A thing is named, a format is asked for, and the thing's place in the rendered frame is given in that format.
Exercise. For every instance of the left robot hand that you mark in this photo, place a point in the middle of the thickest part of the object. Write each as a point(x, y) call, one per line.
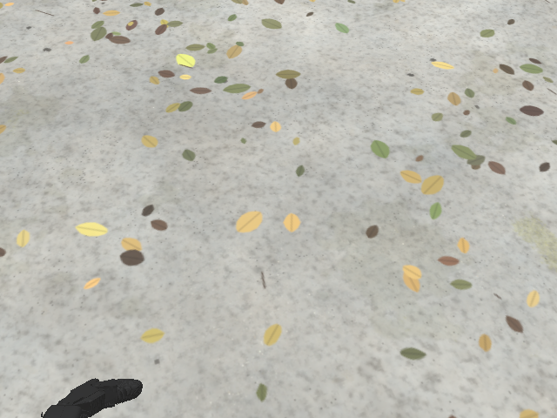
point(91, 397)

